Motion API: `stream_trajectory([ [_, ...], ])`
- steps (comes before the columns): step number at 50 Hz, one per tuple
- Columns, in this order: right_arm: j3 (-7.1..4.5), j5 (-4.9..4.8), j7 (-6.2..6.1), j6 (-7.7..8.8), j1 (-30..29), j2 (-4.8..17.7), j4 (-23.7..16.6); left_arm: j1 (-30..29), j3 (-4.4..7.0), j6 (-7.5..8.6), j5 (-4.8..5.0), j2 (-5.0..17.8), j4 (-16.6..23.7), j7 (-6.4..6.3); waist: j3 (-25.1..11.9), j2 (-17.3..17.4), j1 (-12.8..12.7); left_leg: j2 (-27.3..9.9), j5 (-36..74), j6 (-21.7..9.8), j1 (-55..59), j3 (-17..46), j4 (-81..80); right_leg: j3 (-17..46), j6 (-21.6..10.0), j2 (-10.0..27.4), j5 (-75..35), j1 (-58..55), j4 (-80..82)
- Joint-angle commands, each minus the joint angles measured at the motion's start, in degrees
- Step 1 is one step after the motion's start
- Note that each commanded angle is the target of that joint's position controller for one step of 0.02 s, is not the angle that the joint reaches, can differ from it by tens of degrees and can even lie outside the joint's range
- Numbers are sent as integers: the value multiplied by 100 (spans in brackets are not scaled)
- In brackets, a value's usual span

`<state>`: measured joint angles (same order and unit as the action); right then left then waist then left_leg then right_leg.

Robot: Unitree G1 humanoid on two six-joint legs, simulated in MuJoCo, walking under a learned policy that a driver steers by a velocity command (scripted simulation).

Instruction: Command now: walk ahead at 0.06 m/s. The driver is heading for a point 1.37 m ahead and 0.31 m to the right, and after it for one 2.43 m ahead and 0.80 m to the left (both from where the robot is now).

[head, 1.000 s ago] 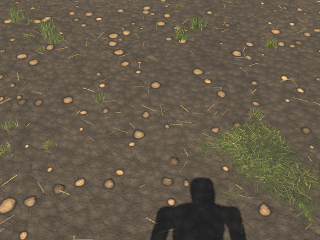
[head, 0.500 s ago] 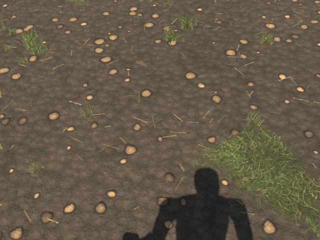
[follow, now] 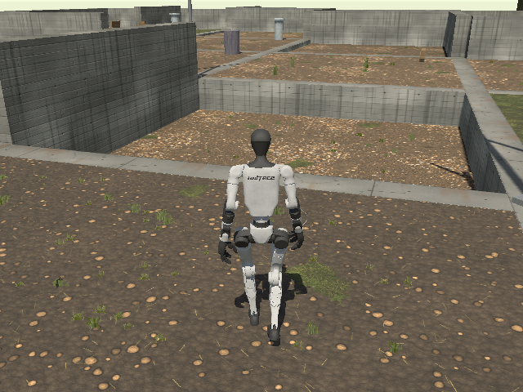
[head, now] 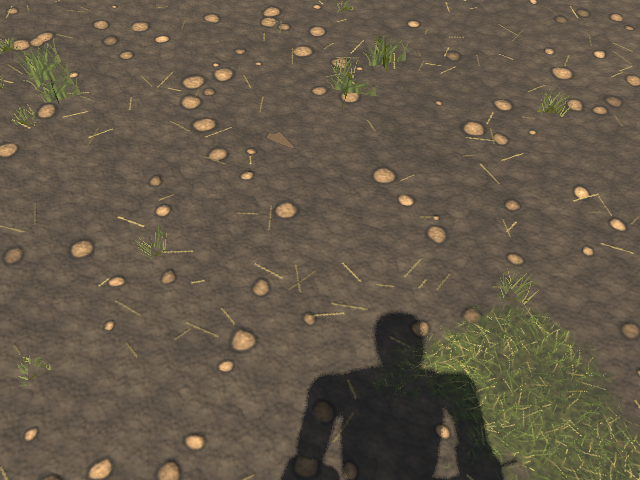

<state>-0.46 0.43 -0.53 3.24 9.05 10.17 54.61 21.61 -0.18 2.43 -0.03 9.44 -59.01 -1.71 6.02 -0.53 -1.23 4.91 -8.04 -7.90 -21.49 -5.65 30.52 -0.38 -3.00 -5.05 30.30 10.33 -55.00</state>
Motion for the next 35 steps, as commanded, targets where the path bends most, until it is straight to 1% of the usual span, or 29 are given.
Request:
stream_trajectory([
  [1,-59,-87,-49,-74,364,447,-61,435,146,-185,-267,534,47,42,-618,160,42,-2142,1680,-1103,831,2342,-1583,405,79,441,-73,878,-973],
  [2,-26,-33,-85,-97,265,398,-45,299,153,-257,-257,510,52,55,-391,245,-48,-1889,1218,-860,368,2003,-1802,359,118,521,-227,648,-541],
  [3,-27,21,-107,-123,277,429,26,425,117,-328,-240,369,-34,59,-365,383,-132,-1655,974,-680,62,1681,-1871,215,160,490,-352,342,-215],
  [4,-20,67,-108,-123,361,439,89,476,87,-374,-200,252,-104,37,-420,391,-146,-1529,824,-553,38,1519,-1860,146,181,460,-360,206,196],
  [5,-28,89,-107,-116,485,489,156,482,73,-410,-165,194,-153,2,-490,401,-118,-1490,633,-499,112,1479,-1851,87,202,424,-296,161,528],
  [7,-55,79,-104,-130,652,623,245,353,67,-474,-140,194,-207,-50,-572,459,-24,-1495,-303,-448,191,1560,-1928,47,200,419,-367,127,1030],
  [9,-85,45,-104,-191,648,716,278,219,68,-502,-133,230,-231,-52,-530,594,22,-1486,-1321,-355,81,1674,-2063,-10,181,419,-614,70,1381],
  [10,-94,29,-106,-230,620,733,287,197,66,-500,-129,233,-257,-44,-486,609,19,-1489,-1653,-305,-23,1710,-2110,-54,168,415,-753,-17,1558],
  [12,-101,-20,-122,-307,549,723,306,315,41,-466,-133,148,-376,-35,-365,500,-56,-1446,-2140,-140,-308,1695,-2097,-156,103,400,-1172,-370,2179],
  [13,-95,-35,-131,-332,600,681,337,357,31,-438,-150,136,-419,-41,-262,420,-55,-1410,-2358,-2,-426,1706,-2083,-104,48,430,-1247,-489,2550],
  [14,-91,-34,-129,-343,705,628,386,357,12,-394,-182,163,-410,-53,-110,272,-38,-1354,-2465,187,-474,1696,-2028,134,-8,596,-1349,-485,3052],
  [15,-86,-65,-117,-353,838,543,411,347,20,-333,-199,312,-391,-68,-22,46,73,-1168,-2238,370,-410,1577,-1882,593,-92,909,-1107,-290,3411],
  [16,-75,-100,-97,-366,837,431,406,173,13,-282,-125,362,-390,-66,189,-411,208,-841,-1620,455,80,1177,-1608,903,-172,1070,-463,577,3748],
  [17,-41,-64,-69,-356,837,322,458,15,-40,-201,-98,220,-366,-63,123,-530,288,-750,-890,456,801,1023,-1235,1052,-133,1190,-220,1070,4100],
  [18,-13,-22,-49,-339,958,213,527,-114,-43,-133,-72,240,-355,-63,18,-609,388,-725,-459,454,1278,945,-1021,1090,-74,1227,-227,1311,4278],
  [19,0,7,-39,-320,1067,217,600,-184,-27,-96,-47,300,-334,-70,-62,-541,445,-753,-292,451,1488,941,-957,1040,-30,1189,-354,1330,4327],
  [20,-4,30,-34,-298,1115,282,652,-176,-25,-71,-34,307,-334,-80,-91,-398,445,-798,-235,432,1499,984,-971,955,-15,1143,-581,1221,4261],
  [21,7,34,-38,-273,1137,292,694,-106,-22,-62,-31,292,-354,-80,-106,-253,409,-842,-225,413,1401,1031,-1015,861,-26,1087,-852,1039,4151],
  [22,18,22,-47,-254,1135,287,733,-3,-25,-66,-34,252,-384,-76,-118,-137,356,-869,-255,405,1272,1063,-1063,783,-46,1044,-1063,850,4044],
  [24,42,1,-71,-230,1101,250,784,183,-30,-84,-49,187,-445,-66,-118,-14,264,-898,-310,409,1069,1097,-1138,689,-83,995,-1306,591,3896],
  [28,71,-7,-108,-217,1110,171,882,327,-29,-98,-59,161,-508,-61,-123,64,187,-913,-232,424,986,1106,-1154,632,-112,981,-1518,420,3796],
  [35,86,-8,-145,-215,1230,84,1042,354,-47,-88,-56,84,-582,-76,-131,53,179,-935,63,423,1045,1103,-1075,584,-116,987,-1846,272,3747],
])
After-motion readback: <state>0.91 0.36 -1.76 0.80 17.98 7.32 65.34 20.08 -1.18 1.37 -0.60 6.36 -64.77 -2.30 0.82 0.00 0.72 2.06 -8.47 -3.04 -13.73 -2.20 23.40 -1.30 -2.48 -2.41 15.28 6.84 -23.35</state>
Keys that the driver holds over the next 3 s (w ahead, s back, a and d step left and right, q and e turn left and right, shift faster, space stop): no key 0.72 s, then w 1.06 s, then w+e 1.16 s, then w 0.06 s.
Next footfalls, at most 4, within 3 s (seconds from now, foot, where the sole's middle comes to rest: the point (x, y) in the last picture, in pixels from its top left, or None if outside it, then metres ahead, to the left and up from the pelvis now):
0.28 right None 0.06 -0.13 -0.76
1.06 left None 0.21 0.09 -0.76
1.54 right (367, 426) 0.56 -0.06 -0.76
2.10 left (289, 297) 0.87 0.12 -0.76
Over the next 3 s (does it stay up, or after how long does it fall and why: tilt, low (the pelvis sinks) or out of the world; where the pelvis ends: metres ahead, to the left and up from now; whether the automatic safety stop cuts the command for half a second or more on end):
stays up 1.11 -0.13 0.02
